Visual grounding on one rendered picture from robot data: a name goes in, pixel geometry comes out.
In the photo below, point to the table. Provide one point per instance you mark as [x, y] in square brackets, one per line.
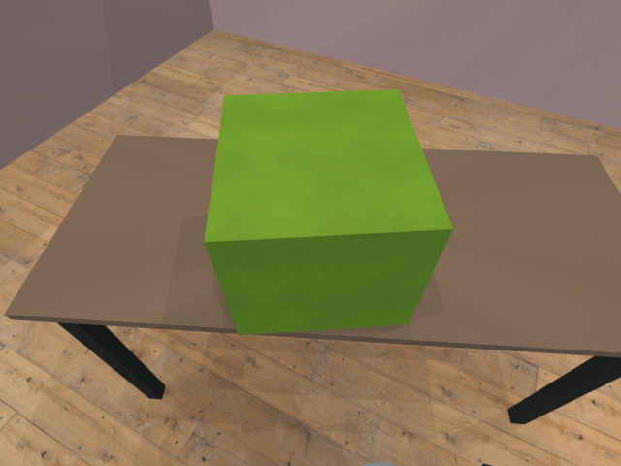
[533, 262]

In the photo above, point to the carton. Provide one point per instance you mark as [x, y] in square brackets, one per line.
[324, 213]

